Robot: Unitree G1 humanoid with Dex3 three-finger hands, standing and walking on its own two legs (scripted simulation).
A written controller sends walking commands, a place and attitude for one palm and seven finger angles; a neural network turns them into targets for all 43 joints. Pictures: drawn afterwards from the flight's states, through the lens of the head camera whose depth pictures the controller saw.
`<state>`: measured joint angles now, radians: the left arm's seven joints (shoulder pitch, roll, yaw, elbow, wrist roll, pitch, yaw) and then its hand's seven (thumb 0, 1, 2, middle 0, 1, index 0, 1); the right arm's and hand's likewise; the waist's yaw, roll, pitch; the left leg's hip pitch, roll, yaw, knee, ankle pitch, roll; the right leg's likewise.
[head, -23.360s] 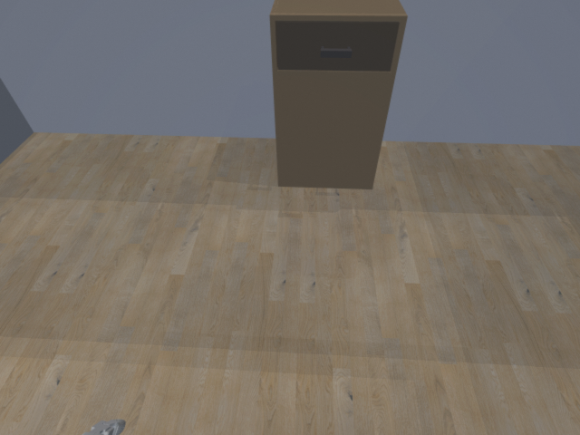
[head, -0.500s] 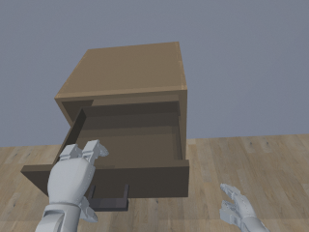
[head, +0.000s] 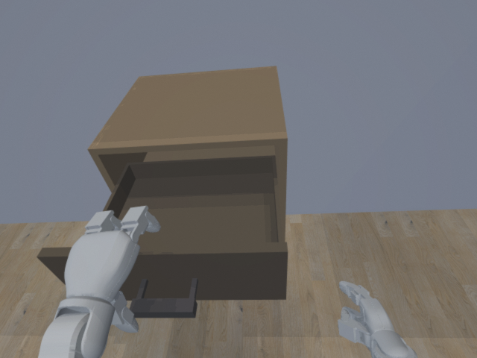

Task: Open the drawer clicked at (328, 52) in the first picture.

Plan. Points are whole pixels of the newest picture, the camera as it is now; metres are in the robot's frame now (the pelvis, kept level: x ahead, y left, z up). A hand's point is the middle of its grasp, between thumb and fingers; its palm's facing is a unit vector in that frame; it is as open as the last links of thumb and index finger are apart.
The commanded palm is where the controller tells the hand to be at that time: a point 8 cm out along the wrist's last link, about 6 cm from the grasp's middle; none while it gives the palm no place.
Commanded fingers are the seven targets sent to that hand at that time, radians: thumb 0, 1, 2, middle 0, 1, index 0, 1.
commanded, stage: draw the hand back to the body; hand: left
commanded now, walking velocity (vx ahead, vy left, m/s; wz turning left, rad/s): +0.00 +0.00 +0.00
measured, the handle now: (166, 296) +0.23 +0.20 -0.04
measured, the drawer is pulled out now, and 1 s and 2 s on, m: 0.30 0.30 0.30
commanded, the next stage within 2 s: step back with the hand held close in 1.42 s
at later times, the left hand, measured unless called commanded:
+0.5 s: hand (101, 275) +0.18 +0.23 +0.13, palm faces +0.25 -0.58 -0.77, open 13.8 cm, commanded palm +0.13 +0.25 +0.17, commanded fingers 0.00 -0.32 0.38 -0.29 -1.09 -0.29 -1.09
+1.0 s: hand (85, 254) +0.19 +0.24 +0.16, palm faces +0.40 -0.83 -0.39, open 10.6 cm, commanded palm +0.13 +0.29 +0.18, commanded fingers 0.00 0.55 0.75 -0.22 -0.52 -0.22 -0.52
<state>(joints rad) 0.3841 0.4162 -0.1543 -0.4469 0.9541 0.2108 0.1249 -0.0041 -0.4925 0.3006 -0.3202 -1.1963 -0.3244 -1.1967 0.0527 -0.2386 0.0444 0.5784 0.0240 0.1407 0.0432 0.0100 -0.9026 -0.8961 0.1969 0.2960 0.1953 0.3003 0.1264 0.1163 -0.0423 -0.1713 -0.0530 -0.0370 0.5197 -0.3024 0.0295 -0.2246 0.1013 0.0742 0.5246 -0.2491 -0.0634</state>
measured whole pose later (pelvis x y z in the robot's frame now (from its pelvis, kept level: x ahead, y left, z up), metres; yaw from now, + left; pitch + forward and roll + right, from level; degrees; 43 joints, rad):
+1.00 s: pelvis +0.02 +0.01 +0.00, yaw +4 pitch -2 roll +0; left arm 0.57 0.34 0.24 -0.53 -0.07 -0.09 0.10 0.00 0.21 0.61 -0.26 -0.74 -0.26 -0.74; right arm 0.19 -0.21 0.04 0.63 0.02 -0.12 -0.07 0.01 -0.90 -0.90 0.20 0.30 0.20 0.30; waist 0.05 0.05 -0.01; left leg -0.14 -0.08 -0.11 0.49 -0.31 0.04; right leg -0.16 0.07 0.01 0.47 -0.27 -0.06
